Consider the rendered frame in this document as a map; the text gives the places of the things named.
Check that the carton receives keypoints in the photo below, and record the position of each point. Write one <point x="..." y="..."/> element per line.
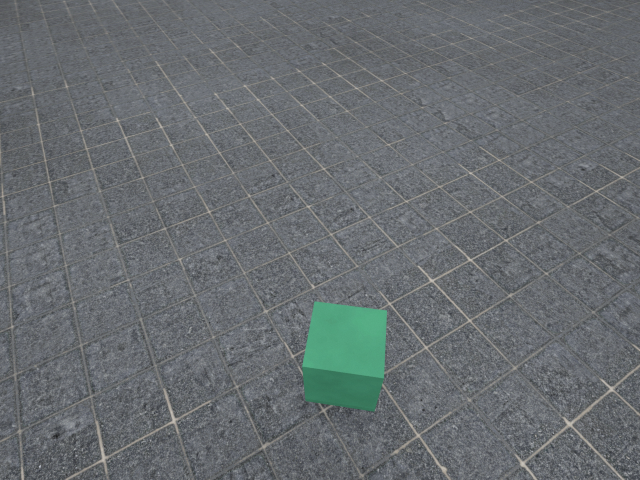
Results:
<point x="344" y="358"/>

